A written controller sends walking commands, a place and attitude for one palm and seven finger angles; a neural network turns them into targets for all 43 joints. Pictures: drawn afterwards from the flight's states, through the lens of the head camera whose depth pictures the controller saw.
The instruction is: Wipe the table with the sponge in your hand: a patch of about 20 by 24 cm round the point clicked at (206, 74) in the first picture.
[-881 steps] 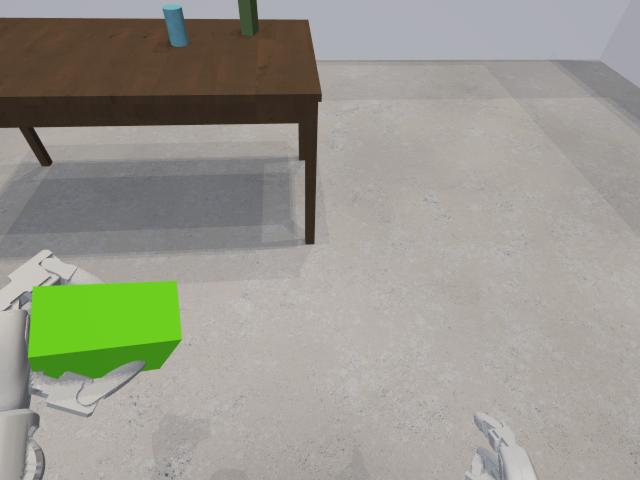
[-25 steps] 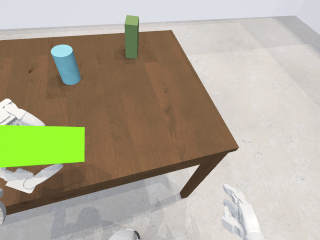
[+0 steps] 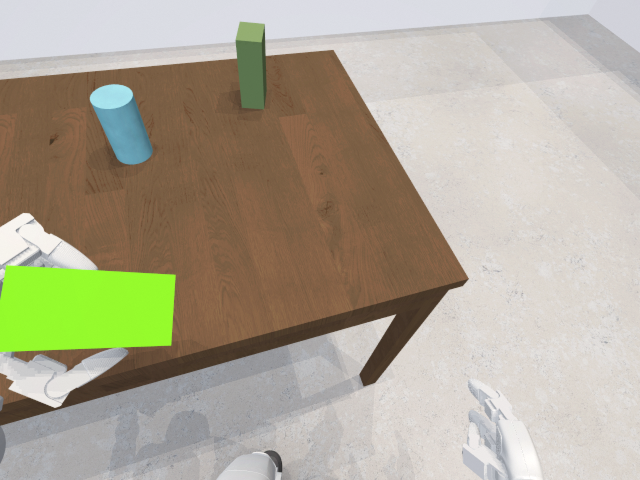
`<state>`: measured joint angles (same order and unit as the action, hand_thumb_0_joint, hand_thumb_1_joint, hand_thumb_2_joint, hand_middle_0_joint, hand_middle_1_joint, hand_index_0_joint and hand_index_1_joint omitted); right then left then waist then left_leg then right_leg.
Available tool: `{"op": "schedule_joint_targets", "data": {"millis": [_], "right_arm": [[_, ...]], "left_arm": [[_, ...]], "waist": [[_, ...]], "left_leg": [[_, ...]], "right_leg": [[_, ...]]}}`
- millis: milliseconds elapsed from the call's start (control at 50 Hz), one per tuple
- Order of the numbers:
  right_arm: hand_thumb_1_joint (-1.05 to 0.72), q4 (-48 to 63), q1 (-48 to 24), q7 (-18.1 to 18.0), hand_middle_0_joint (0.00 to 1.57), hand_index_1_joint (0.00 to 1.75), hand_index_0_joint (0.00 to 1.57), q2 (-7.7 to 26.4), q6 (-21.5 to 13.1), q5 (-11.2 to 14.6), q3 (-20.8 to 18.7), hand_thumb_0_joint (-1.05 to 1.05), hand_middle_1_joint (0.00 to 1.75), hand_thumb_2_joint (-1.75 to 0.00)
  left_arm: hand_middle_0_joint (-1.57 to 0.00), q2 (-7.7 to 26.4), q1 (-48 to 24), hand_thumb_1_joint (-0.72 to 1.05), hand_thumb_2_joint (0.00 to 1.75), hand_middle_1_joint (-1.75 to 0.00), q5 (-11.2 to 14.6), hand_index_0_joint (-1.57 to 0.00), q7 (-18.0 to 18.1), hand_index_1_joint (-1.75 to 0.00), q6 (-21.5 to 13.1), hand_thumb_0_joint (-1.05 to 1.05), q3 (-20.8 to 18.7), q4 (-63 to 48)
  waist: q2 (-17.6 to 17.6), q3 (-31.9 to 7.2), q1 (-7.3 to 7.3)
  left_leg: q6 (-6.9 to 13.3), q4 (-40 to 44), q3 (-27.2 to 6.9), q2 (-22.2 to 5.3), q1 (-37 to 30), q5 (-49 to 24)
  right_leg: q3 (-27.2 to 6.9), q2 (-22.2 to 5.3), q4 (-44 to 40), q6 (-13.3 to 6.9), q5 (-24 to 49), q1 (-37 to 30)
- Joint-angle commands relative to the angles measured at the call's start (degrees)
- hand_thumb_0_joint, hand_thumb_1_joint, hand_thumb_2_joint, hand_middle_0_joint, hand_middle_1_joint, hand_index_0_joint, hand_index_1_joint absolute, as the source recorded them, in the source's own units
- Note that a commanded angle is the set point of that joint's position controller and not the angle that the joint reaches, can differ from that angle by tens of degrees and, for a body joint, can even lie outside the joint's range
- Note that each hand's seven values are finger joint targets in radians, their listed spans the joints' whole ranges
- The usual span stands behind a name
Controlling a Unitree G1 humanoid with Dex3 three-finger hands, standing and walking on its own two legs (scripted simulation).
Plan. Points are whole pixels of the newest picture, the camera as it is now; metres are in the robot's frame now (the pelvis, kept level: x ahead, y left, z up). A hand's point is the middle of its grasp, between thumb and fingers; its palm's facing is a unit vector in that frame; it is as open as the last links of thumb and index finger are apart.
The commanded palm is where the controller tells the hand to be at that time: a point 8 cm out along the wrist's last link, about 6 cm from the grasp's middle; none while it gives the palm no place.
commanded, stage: look again from close up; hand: left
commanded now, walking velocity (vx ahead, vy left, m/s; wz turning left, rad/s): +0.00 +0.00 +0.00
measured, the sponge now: (113, 314) +0.23 +0.22 +0.14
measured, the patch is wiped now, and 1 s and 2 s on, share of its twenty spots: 0.00 0.00 0.00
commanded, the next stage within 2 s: shuffle to correct the standing spot in 0.28 s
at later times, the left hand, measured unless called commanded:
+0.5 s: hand (71, 300) +0.23 +0.24 +0.16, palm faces +0.31 -0.88 -0.37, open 10.0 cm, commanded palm +0.18 +0.27 +0.18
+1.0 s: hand (167, 260) +0.27 +0.18 +0.16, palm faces +0.25 -0.89 -0.37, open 10.0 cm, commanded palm +0.22 +0.22 +0.18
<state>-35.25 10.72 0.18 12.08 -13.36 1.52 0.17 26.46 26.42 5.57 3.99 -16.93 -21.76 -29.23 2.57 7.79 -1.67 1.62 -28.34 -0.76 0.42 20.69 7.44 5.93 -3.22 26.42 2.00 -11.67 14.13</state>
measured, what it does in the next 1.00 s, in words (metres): shifts its weight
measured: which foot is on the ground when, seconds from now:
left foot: down 0.00-1.00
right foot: down 0.00-1.00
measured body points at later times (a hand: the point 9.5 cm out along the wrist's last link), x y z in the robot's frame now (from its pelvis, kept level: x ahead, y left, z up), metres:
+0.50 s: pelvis +0.01 +0.00 +0.00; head +0.05 +0.03 +0.45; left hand +0.20 +0.29 +0.18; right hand +0.21 -0.23 -0.06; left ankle +0.08 +0.09 -0.74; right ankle +0.02 -0.15 -0.74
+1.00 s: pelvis +0.04 -0.05 +0.00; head +0.07 -0.03 +0.45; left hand +0.25 +0.22 +0.18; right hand +0.21 -0.28 -0.07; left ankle +0.08 +0.09 -0.74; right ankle +0.02 -0.15 -0.74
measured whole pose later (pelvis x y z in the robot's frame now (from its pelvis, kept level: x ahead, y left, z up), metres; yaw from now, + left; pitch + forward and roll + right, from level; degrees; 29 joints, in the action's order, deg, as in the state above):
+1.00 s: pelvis +0.04 -0.05 +0.00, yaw -4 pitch -1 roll -2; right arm -32.4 10.8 -1.7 11.4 -6.1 2.3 0.9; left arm 23.2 26.8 5.8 4.5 -7.4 -20.0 -31.0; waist 0.8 3.9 -0.4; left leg -2.2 -31.0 0.5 -5.1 16.5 13.4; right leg 4.0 2.0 26.9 -1.7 -15.6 10.4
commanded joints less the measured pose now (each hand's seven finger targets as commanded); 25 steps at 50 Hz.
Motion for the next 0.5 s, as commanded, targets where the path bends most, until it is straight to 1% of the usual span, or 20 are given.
{"op": "schedule_joint_targets", "data": {"millis": [0,20,40,60,80,120,140,160,180,200,240,260,280,320,340,360,380,440,460,480], "right_arm": [[-0.9,9.33,-4.24,-0.74,0.2,0.3,0.2,8.37,-3.15,0.34,-3.43,0.0,0.3,-0.9],[-0.9,9.13,-4.09,-0.75,0.2,0.3,0.2,8.32,-3.22,0.35,-3.47,0.0,0.3,-0.9],[-0.9,9.27,-4.34,-0.78,0.2,0.3,0.2,8.08,-3.16,0.37,-3.44,0.0,0.3,-0.9],[-0.9,9.09,-4.74,-0.93,0.2,0.3,0.2,8.53,-2.99,0.53,-3.53,0.0,0.3,-0.9],[-0.9,9.02,-4.23,-0.94,0.2,0.3,0.2,7.77,-2.74,0.26,-3.36,0.0,0.3,-0.9],[-0.9,9.21,-4.74,-1.04,0.2,0.3,0.2,8.09,-2.8,0.41,-3.49,0.0,0.3,-0.9],[-0.9,9.38,-4.7,-0.99,0.2,0.3,0.2,8.13,-2.75,0.47,-3.45,0.0,0.3,-0.9],[-0.9,9.16,-5.35,-1.12,0.2,0.3,0.2,8.47,-2.55,0.71,-3.54,0.0,0.3,-0.9],[-0.9,9.23,-4.72,-1.13,0.2,0.3,0.2,7.76,-2.25,0.38,-3.25,0.0,0.3,-0.9],[-0.9,9.69,-5.12,-1.14,0.2,0.3,0.2,8.19,-2.39,0.65,-3.4,0.0,0.3,-0.9],[-0.9,9.86,-5.33,-1.16,0.2,0.3,0.2,8.07,-2.29,0.55,-3.24,0.0,0.3,-0.9],[-0.9,9.75,-5.71,-1.24,0.2,0.3,0.2,8.54,-2.12,0.81,-3.35,0.0,0.3,-0.9],[-0.9,9.61,-5.17,-1.24,0.2,0.3,0.2,7.89,-1.8,0.46,-3.06,0.0,0.3,-0.9],[-0.9,10.11,-5.53,-1.29,0.2,0.3,0.2,8.1,-1.95,0.57,-3.15,0.0,0.3,-0.9],[-0.9,10.1,-5.42,-1.3,0.2,0.3,0.2,8.04,-1.84,0.59,-3.11,0.0,0.3,-0.9],[-0.9,10.05,-5.91,-1.38,0.2,0.3,0.2,8.4,-1.67,0.74,-3.19,0.0,0.3,-0.9],[-0.9,9.97,-5.38,-1.38,0.2,0.3,0.2,7.59,-1.33,0.43,-2.95,0.0,0.3,-0.9],[-0.9,10.55,-5.58,-1.38,0.2,0.3,0.2,7.62,-1.06,0.46,-3.03,0.0,0.3,-0.9],[-0.9,10.52,-6.12,-1.42,0.2,0.3,0.2,7.78,-0.84,0.62,-2.93,0.0,0.3,-0.9],[-0.9,10.54,-5.67,-1.4,0.2,0.3,0.2,7.21,-0.48,0.34,-2.71,0.0,0.3,-0.9]], "left_arm": [[-1.2,8.66,-3.1,0.1,1.3,-1.6,1.53,-1.2,1.43,-1.6,-3.36,0.0,-7.07,-13.13],[-1.2,8.58,-2.75,0.1,1.3,-1.6,1.53,-1.2,1.35,-1.6,-3.32,0.0,-7.1,-12.79],[-1.2,8.7,-2.32,0.1,1.3,-1.6,1.62,-1.2,1.34,-1.6,-3.04,0.0,-7.28,-12.67],[-1.2,10.41,-1.61,0.1,1.3,-1.6,1.35,-1.2,1.76,-1.6,-2.58,0.0,-8.71,-11.89],[-1.2,7.63,-1.56,0.1,1.3,-1.6,1.54,-1.2,1.49,-1.6,-2.68,0.0,-6.81,-12.31],[-1.2,8.28,-2.39,0.1,1.3,-1.6,1.76,-1.2,1.41,-1.6,-2.36,0.0,-7.17,-12.25],[-1.2,7.67,-2.62,0.1,1.3,-1.6,1.82,-1.2,1.29,-1.6,-2.1,0.0,-6.61,-12.25],[-1.2,9.48,-1.88,0.1,1.3,-1.6,1.48,-1.2,1.71,-1.6,-1.58,0.0,-8.12,-10.94],[-1.2,6.41,-2.08,0.1,1.3,-1.6,1.62,-1.2,1.42,-1.6,-1.75,0.0,-5.69,-11.34],[-1.2,7.19,-3.52,0.1,1.3,-1.6,1.62,-1.2,1.45,-1.6,-1.66,0.0,-5.92,-12.44],[-1.2,7.28,-3.58,0.1,1.3,-1.6,1.52,-1.2,1.43,-1.6,-1.3,0.0,-5.78,-12.25],[-1.2,8.61,-3.17,0.1,1.3,-1.6,1.19,-1.2,1.86,-1.6,-0.91,0.0,-6.9,-11.78],[-1.2,6.15,-3.39,0.1,1.3,-1.6,1.17,-1.2,1.64,-1.6,-1.15,0.0,-4.95,-12.4],[-1.2,7.14,-3.93,0.1,1.3,-1.6,1.18,-1.2,1.72,-1.6,-0.99,0.0,-5.45,-13.1],[-1.2,6.96,-3.76,0.1,1.3,-1.6,1.19,-1.2,1.7,-1.6,-0.75,0.0,-5.44,-13.04],[-1.2,8.71,-3.06,0.1,1.3,-1.6,1.02,-1.2,2.05,-1.6,-0.3,0.0,-7.11,-12.32],[-1.2,5.85,-3.15,0.1,1.3,-1.6,1.12,-1.2,1.67,-1.6,-0.5,0.0,-4.96,-12.39],[-1.2,6.27,-5.63,0.1,1.3,-1.6,1.02,-1.2,1.47,-1.6,-0.21,0.0,-5.08,-12.95],[-1.2,7.38,-5.25,0.1,1.3,-1.6,0.9,-1.2,1.77,-1.6,0.22,0.0,-6.11,-11.9],[-1.2,4.82,-6.23,0.1,1.3,-1.6,0.62,-1.2,1.51,-1.6,0.08,0.0,-3.93,-12.76]], "waist": [[-7.11,-12.88,0.15],[-6.21,-12.95,0.17],[-6.26,-12.97,0.15],[-7.08,-13.73,0.1],[-5.7,-14.13,0.02],[-5.41,-12.96,0.13],[-4.78,-12.83,0.26],[-5.91,-13.25,0.15],[-5.37,-13.51,0.14],[-6.19,-12.77,0.21],[-5.48,-12.22,0.26],[-7.13,-12.82,0.24],[-6.8,-13.34,0.1],[-7.35,-12.86,0.22],[-6.25,-12.94,0.2],[-6.63,-13.69,0.12],[-6.05,-14.04,0.09],[-6.33,-13.19,0.27],[-7.87,-12.99,0.17],[-8.72,-13.21,0.13]], "left_leg": [[-0.93,6.78,-7.81,-4.11,-7.94,8.51],[-0.95,6.56,-7.85,-4.14,-8.15,8.19],[-0.94,6.49,-7.59,-4.05,-8.43,8.21],[-1.02,6.85,-7.78,-4.17,-9.24,7.88],[-0.76,6.64,-7.02,-4.26,-9.13,7.56],[-0.92,6.04,-6.97,-3.92,-8.89,6.45],[-1.0,5.86,-7.06,-3.88,-9.2,6.21],[-0.99,6.51,-7.12,-4.11,-10.1,6.13],[-0.84,6.86,-6.78,-4.37,-9.67,6.71],[-0.82,6.74,-6.98,-4.21,-9.42,6.34],[-0.86,6.66,-6.97,-4.24,-9.39,6.82],[-0.89,7.12,-7.04,-4.43,-10.27,6.6],[-0.68,7.66,-7.03,-4.69,-9.48,7.0],[-0.71,7.27,-6.92,-4.55,-9.49,6.67],[-0.78,7.04,-6.97,-4.47,-9.59,5.91],[-0.88,7.44,-6.97,-4.61,-10.72,5.18],[-0.8,7.74,-6.47,-5.12,-10.46,5.33],[-0.88,8.82,-6.92,-6.22,-10.3,7.09],[-0.98,10.2,-7.61,-6.79,-10.58,8.72],[-0.67,11.11,-7.71,-7.5,-9.61,10.52]], "right_leg": [[-6.16,-3.21,-5.65,-2.95,-3.51,-0.09],[-6.16,-3.24,-5.77,-2.98,-3.41,0.03],[-6.38,-3.39,-6.04,-2.95,-3.44,0.05],[-6.13,-3.1,-5.7,-2.92,-3.52,-0.34],[-5.78,-2.99,-5.96,-2.79,-2.4,-1.16],[-6.37,-3.39,-6.53,-2.88,-1.35,-0.6],[-6.55,-3.45,-6.73,-2.95,-1.54,-0.36],[-6.38,-3.17,-6.51,-2.86,-1.9,-0.42],[-5.69,-2.98,-6.56,-2.69,-1.98,-1.14],[-6.19,-3.05,-6.61,-2.79,-1.43,-0.91],[-6.29,-3.2,-7.2,-2.77,-1.73,-0.59],[-6.17,-2.87,-6.71,-2.78,-2.01,-0.89],[-5.52,-2.58,-6.54,-2.67,-1.55,-2.13],[-6.08,-2.84,-6.88,-2.73,-0.87,-1.84],[-6.17,-2.88,-7.07,-2.81,-0.23,-2.06],[-5.95,-2.63,-6.7,-2.69,-0.12,-2.32],[-5.49,-2.14,-6.55,-2.58,0.29,-2.73],[-5.42,-1.56,-6.0,-2.49,-0.91,-1.68],[-5.1,-0.91,-5.36,-2.44,-2.69,-1.27],[-4.52,-0.33,-4.73,-2.41,-2.59,-2.06]]}}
